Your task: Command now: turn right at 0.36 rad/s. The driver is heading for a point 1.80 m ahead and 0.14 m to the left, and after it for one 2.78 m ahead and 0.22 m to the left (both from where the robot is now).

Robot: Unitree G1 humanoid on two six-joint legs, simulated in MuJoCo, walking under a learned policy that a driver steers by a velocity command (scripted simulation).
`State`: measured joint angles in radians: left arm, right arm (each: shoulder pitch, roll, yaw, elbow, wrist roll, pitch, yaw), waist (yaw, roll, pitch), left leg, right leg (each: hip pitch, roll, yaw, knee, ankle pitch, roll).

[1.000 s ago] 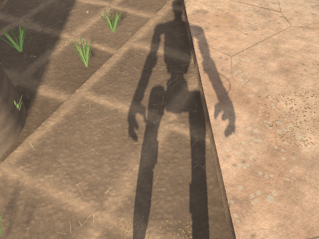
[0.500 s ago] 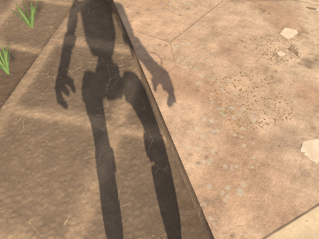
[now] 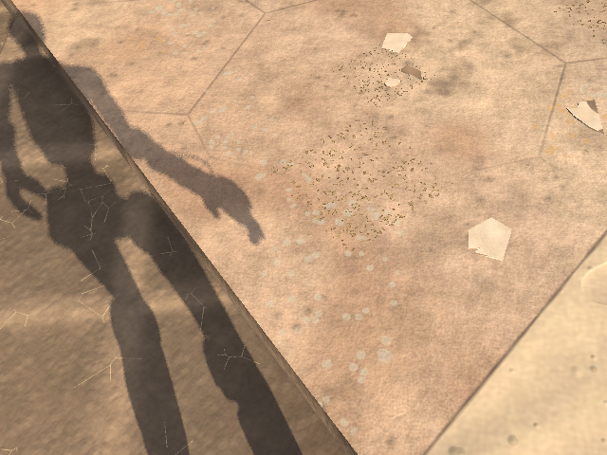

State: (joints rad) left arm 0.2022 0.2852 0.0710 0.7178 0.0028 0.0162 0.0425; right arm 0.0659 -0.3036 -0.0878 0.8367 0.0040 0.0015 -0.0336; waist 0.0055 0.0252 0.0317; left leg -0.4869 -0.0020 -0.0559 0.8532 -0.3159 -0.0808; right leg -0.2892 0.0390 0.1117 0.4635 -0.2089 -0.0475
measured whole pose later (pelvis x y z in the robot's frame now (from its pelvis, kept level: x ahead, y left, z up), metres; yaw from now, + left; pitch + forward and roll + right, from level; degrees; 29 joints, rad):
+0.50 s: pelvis +0.01 +0.03 -0.01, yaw -3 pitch -1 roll +0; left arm 0.20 0.27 0.06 0.82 0.02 0.02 0.02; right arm 0.12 -0.24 -0.02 0.91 -0.01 -0.02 0.00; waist -0.01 0.01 0.04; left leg -0.20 0.01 0.00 0.49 -0.27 -0.01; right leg -0.20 0.00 0.06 0.51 -0.29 0.01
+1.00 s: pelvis +0.01 +0.03 -0.01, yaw -3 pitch -2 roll +0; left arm 0.21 0.24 0.03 0.98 0.01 -0.01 0.03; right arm 0.18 -0.25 -0.02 1.07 -0.01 0.00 -0.02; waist -0.02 0.00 0.04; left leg -0.19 0.02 -0.01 0.49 -0.26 -0.02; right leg -0.18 0.01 0.05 0.49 -0.28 0.01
